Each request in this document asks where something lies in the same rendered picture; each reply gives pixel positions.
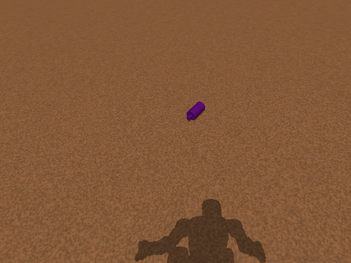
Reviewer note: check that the bottle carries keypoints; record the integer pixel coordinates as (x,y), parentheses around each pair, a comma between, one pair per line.
(195,110)

